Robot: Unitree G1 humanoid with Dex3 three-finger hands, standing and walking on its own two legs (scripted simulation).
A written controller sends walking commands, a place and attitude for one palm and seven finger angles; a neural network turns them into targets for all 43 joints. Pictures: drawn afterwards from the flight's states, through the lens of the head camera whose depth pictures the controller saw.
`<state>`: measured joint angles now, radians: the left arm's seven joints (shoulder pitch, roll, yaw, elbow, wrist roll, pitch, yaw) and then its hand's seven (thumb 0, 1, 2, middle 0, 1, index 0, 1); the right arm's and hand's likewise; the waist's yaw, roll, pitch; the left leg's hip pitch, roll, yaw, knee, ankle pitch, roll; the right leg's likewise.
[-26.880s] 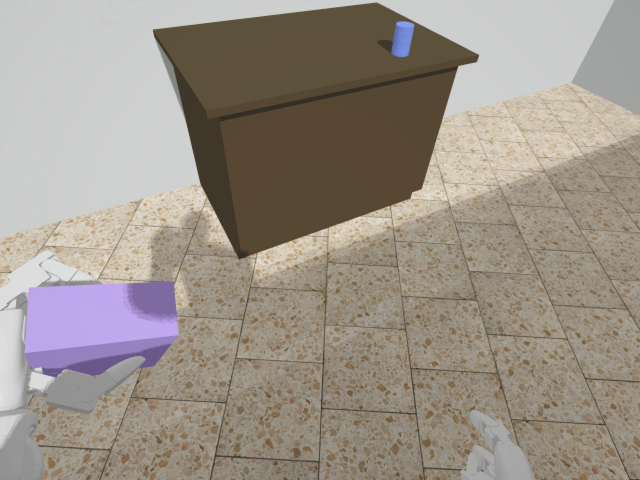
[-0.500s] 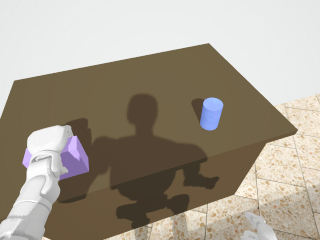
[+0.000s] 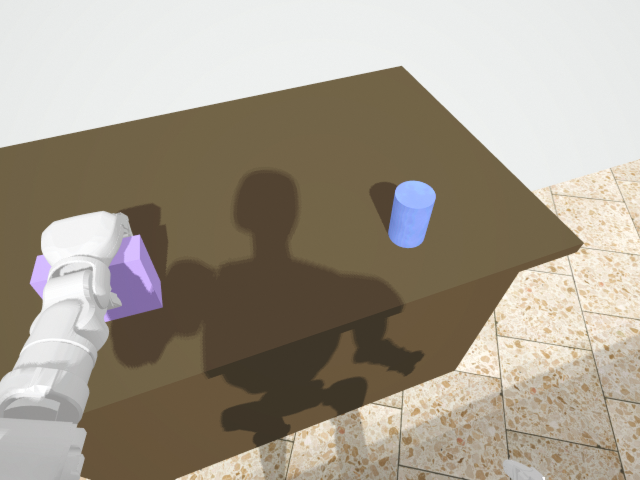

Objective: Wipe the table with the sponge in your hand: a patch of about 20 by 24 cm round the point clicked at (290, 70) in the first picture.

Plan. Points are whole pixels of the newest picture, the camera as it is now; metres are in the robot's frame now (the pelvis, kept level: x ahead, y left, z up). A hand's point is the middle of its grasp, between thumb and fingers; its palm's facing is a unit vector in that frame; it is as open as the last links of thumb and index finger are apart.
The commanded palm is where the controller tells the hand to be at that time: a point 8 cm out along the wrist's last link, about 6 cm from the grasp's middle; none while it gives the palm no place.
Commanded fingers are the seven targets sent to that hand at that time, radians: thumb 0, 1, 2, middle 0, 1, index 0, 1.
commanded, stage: wipe forward along the first lane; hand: left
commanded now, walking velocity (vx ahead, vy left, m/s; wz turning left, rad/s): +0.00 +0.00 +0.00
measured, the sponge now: (108, 290) +0.35 +0.33 +0.01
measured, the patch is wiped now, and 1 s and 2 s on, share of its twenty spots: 0.15 0.20 0.35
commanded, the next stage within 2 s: slide across to the middle lane in 0.56 s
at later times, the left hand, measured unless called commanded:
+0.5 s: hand (99, 239) +0.41 +0.35 +0.05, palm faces -0.14 +0.01 -0.99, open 9.5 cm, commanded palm +0.40 +0.34 +0.09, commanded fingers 0.00 0.10 1.30 -1.20 -1.60 -1.20 -1.60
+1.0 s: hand (126, 224) +0.44 +0.32 +0.05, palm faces -0.10 +0.00 -0.99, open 9.5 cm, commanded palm +0.43 +0.31 +0.11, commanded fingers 0.00 0.10 1.30 -1.20 -1.60 -1.20 -1.60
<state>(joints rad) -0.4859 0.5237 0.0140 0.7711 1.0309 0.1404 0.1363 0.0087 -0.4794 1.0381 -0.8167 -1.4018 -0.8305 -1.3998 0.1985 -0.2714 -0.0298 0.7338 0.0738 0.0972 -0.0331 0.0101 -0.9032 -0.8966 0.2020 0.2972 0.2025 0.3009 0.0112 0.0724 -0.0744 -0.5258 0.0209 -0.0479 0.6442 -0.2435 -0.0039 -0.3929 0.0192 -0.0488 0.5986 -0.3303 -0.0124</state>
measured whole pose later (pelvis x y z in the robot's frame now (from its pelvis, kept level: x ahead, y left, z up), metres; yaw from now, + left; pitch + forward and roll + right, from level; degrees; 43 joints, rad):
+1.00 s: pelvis +0.01 +0.02 +0.00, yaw -1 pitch +12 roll -3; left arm -0.74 0.55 -0.01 1.02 1.05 0.15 0.18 0.01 -0.48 1.05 -0.80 -1.41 -0.82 -1.41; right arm 0.26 -0.25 -0.02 0.76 0.07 0.10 -0.01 0.01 -0.90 -0.90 0.20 0.30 0.20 0.30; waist -0.05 0.06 -0.10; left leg -0.63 0.02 -0.04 0.69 -0.27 0.02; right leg -0.48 0.02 -0.03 0.61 -0.33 0.01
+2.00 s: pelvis +0.03 +0.01 +0.00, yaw +0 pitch +7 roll -2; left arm -0.46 0.38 -0.12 0.68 1.01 0.33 0.18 -0.01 -0.45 1.05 -0.76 -1.45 -0.77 -1.46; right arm 0.16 -0.27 -0.03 0.69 0.08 0.17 0.01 0.01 -0.90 -0.90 0.20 0.30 0.20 0.30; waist 0.01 0.07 -0.12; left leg -0.46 0.01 -0.03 0.61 -0.28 0.01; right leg -0.32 0.01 -0.03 0.54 -0.35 0.00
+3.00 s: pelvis +0.02 -0.01 +0.01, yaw -1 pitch +1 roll +0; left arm -0.13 0.32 -0.22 0.29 1.00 0.42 0.16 0.02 -0.45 1.05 -0.74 -1.47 -0.77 -1.45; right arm 0.06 -0.26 -0.01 0.67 0.09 0.14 0.01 0.01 -0.90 -0.90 0.20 0.30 0.20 0.30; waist 0.07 0.09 -0.09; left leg -0.34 0.02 -0.03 0.57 -0.26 -0.02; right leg -0.23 0.02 -0.02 0.55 -0.35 -0.02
